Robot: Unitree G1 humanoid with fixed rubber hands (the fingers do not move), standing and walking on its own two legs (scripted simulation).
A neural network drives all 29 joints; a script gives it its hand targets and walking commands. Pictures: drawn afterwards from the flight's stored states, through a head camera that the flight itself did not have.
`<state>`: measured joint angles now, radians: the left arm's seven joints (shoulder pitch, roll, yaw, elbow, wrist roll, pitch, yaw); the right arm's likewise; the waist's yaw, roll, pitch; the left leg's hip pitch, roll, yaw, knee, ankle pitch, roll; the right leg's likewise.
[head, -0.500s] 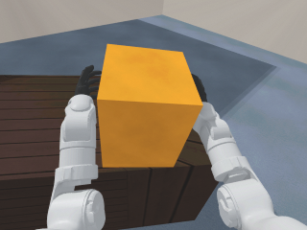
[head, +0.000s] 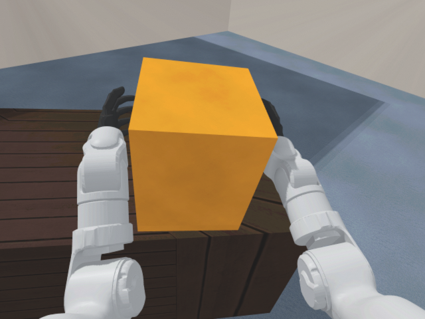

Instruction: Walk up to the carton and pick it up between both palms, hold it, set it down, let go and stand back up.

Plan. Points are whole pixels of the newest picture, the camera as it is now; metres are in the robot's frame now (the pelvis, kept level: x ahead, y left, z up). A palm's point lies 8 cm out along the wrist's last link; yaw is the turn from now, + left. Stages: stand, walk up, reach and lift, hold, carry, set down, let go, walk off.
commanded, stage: hold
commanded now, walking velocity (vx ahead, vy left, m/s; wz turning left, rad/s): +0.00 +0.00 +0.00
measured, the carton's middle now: (193, 148) +0.37 +0.01 +0.17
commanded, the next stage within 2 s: none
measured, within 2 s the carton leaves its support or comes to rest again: neither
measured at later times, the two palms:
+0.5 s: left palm (112, 132) +0.37 +0.15 +0.21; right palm (271, 139) +0.37 -0.14 +0.20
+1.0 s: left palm (112, 131) +0.36 +0.15 +0.21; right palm (271, 141) +0.36 -0.14 +0.20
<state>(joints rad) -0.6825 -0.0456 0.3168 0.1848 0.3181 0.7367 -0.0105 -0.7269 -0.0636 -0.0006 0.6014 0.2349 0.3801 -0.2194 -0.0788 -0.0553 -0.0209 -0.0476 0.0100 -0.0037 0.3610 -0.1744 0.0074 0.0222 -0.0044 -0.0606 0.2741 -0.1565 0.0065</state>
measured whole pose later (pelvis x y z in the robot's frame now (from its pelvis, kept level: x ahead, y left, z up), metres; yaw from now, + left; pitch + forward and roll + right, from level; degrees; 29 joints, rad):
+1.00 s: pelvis +0.00 +0.00 +0.00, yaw +0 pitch -8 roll -1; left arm -0.66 -0.05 0.31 0.15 0.32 0.74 -0.02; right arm -0.70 -0.07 0.02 0.56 0.24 0.38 -0.24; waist -0.08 -0.05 -0.01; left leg -0.04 0.01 -0.01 0.36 -0.18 0.01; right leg 0.03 0.00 -0.05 0.27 -0.16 0.01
